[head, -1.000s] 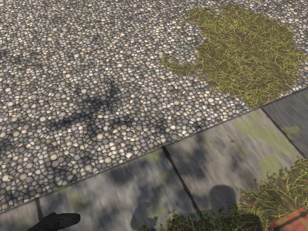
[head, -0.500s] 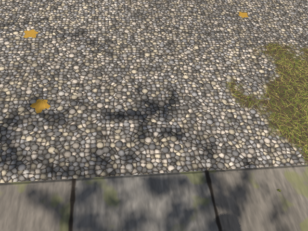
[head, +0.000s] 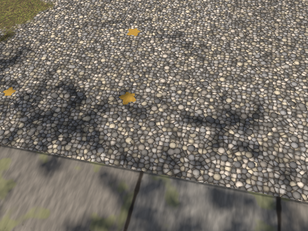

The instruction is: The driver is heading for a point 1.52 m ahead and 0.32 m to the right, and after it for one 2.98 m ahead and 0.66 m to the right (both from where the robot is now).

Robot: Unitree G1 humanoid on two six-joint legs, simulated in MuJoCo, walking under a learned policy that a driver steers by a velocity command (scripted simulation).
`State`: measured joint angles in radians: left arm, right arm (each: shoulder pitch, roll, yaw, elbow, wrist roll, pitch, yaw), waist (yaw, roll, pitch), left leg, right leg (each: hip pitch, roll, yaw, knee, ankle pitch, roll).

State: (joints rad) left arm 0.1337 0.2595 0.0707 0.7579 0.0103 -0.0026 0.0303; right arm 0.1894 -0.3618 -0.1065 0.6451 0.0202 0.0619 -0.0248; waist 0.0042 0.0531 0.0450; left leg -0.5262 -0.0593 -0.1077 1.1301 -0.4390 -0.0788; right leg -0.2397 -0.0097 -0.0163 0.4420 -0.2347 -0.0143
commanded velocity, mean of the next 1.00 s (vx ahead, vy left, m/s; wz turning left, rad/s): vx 0.00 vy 0.00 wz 0.11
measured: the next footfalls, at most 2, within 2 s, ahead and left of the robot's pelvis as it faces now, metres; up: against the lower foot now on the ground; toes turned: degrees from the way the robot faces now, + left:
left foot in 0.20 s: +0.03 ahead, +0.15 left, +0.00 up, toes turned +2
right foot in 0.46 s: +0.04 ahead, -0.10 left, +0.00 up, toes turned +3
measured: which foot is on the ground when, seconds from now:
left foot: up 0.00-0.18, down 0.20-1.00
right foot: down 0.00-0.22, up 0.24-0.44, down 0.46-1.00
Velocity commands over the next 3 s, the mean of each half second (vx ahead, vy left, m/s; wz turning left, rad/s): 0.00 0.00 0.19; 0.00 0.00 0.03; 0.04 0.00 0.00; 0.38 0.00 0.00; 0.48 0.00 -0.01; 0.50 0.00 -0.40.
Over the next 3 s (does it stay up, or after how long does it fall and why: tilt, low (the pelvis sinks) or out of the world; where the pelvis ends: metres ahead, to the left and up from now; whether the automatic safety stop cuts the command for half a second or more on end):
stays up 0.73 0.08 0.00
